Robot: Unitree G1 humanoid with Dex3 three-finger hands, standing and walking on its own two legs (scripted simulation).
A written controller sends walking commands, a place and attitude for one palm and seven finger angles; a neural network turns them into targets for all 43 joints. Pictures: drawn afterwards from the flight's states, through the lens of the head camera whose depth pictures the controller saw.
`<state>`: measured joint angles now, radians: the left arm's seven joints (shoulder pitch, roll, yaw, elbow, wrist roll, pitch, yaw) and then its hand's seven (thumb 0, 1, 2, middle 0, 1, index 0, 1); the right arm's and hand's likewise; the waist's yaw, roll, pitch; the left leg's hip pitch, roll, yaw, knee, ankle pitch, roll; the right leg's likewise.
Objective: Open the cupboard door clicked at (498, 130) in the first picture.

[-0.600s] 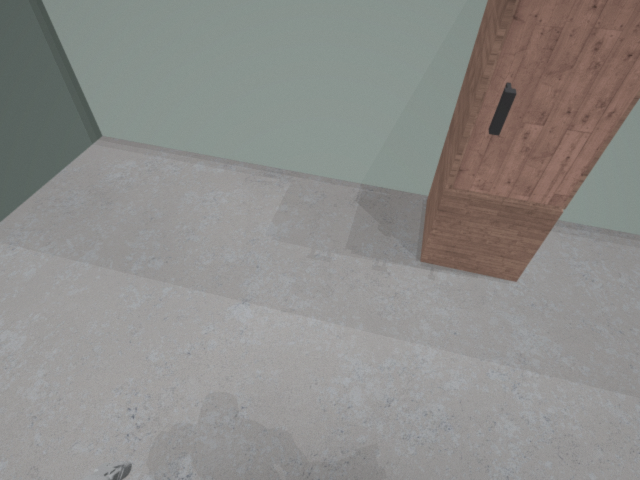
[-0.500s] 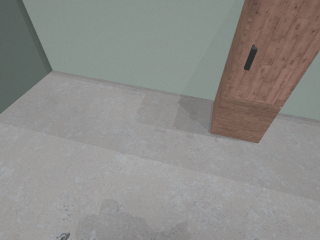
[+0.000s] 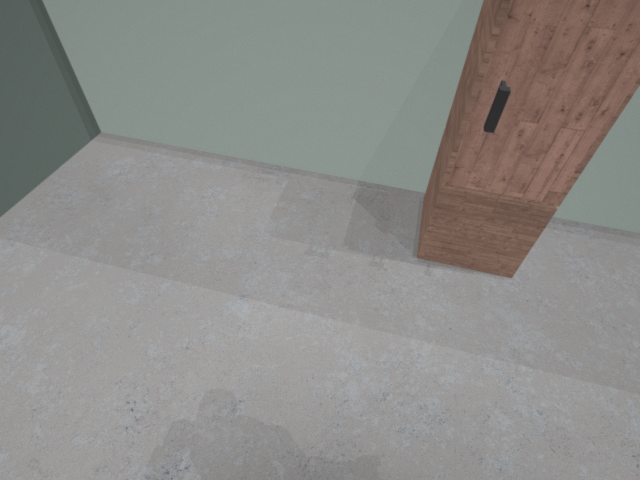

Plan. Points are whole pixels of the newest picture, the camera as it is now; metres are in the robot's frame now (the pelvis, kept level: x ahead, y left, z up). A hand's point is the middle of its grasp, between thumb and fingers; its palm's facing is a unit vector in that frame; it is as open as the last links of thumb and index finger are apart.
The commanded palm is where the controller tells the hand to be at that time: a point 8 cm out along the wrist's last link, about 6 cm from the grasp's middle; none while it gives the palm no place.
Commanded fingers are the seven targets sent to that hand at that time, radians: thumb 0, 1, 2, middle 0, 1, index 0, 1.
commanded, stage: stand and wait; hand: left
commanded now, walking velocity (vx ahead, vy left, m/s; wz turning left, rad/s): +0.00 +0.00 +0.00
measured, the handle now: (496, 106) +1.05 -0.42 -0.04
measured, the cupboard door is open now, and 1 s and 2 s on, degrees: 0 0 0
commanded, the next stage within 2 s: look at it before walking up in 0.22 s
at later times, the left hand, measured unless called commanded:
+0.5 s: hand out of the picture +0.08 +0.24 -0.15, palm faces -0.03 -0.94 -0.33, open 7.4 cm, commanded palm none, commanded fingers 0.00 0.90 0.90 -0.20 -0.30 -0.20 -0.30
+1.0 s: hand out of the picture +0.08 +0.24 -0.15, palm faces -0.03 -0.94 -0.33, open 7.4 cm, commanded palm none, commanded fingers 0.00 0.90 0.90 -0.20 -0.30 -0.20 -0.30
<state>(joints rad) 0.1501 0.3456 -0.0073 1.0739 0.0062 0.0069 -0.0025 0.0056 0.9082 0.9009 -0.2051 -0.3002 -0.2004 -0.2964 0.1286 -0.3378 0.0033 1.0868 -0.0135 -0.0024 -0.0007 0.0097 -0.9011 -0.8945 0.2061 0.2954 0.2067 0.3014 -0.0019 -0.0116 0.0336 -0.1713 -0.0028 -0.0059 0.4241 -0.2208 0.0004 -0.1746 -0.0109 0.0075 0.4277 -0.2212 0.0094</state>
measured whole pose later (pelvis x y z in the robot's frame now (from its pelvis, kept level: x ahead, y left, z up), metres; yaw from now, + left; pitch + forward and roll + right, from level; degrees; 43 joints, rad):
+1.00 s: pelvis +0.00 -0.01 +0.00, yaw +0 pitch -2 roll +0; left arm 0.13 0.34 -0.01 1.09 0.01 0.00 0.00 0.00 0.91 0.90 -0.21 -0.30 -0.20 -0.30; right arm 0.11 -0.34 0.01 1.11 -0.01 -0.01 0.00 0.01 -0.90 -0.89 0.21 0.30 0.21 0.30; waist 0.00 0.00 0.04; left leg -0.14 0.01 0.00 0.37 -0.19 -0.01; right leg -0.15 0.00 0.01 0.38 -0.20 0.00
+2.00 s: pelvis -0.04 +0.02 +0.00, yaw -32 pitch +1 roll +0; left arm 0.22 0.29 0.10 0.92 0.03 0.08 -0.02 0.01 0.91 0.90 -0.20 -0.30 -0.20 -0.30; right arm 0.18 -0.20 -0.02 0.90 -0.01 0.03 -0.04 0.01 -0.90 -0.89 0.20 0.30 0.21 0.30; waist 0.02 -0.07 0.02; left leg -0.20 0.01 0.03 0.46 -0.28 0.01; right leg -0.54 0.12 0.12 0.94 -0.36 0.05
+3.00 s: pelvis +0.15 -0.17 +0.00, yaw -66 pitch -1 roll -2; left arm 0.25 0.25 0.10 1.00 0.03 0.02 -0.03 0.01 0.92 0.90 -0.20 -0.30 -0.19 -0.30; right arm 0.30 -0.15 -0.03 0.99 -0.02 -0.07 -0.03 0.00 -0.93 -0.89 0.21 0.30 0.21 0.30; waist 0.01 -0.05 0.04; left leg -0.17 0.08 0.25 0.45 -0.27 0.04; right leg -0.57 -0.05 -0.01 1.26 -0.21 0.00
